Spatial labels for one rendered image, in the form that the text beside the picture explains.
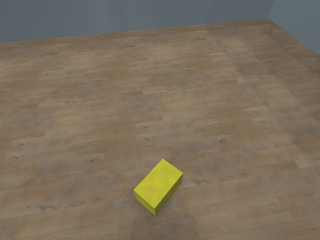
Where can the carton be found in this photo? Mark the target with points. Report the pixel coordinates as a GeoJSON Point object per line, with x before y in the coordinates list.
{"type": "Point", "coordinates": [154, 191]}

